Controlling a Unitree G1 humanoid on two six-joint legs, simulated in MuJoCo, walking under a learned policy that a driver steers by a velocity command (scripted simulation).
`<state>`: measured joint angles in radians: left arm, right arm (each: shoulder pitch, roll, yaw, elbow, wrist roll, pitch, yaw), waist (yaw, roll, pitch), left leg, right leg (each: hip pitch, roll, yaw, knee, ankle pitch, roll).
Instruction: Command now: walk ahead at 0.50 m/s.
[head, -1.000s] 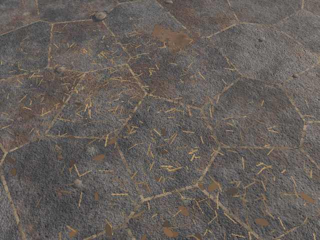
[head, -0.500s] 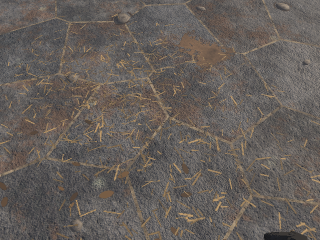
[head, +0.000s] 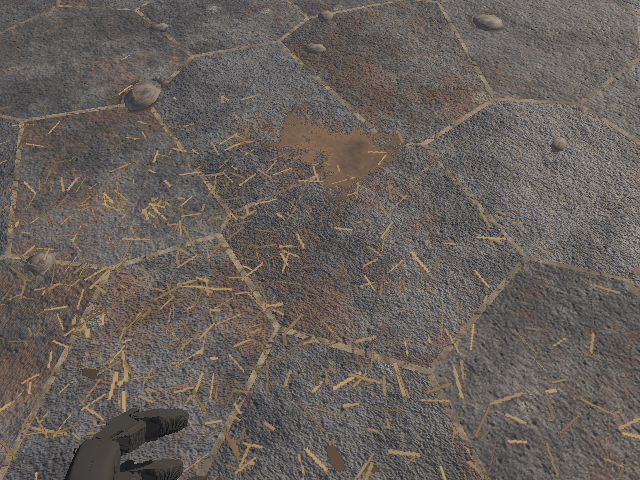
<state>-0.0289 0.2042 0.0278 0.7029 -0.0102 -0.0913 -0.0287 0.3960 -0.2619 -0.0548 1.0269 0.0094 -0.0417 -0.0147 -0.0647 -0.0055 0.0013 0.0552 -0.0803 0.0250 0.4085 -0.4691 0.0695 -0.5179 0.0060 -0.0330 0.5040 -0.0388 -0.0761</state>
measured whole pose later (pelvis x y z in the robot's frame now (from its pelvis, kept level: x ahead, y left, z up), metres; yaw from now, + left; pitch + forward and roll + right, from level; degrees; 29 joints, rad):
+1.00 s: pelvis +0.30 +0.02 +0.01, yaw -23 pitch +1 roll +2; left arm 0.19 0.28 0.09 0.76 0.01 0.04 0.01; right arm 0.06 -0.31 -0.09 0.88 0.00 0.02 -0.04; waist 0.01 0.03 0.05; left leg -0.45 0.07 0.10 0.82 -0.46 -0.05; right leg -0.33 -0.02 -0.01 0.59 -0.29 -0.05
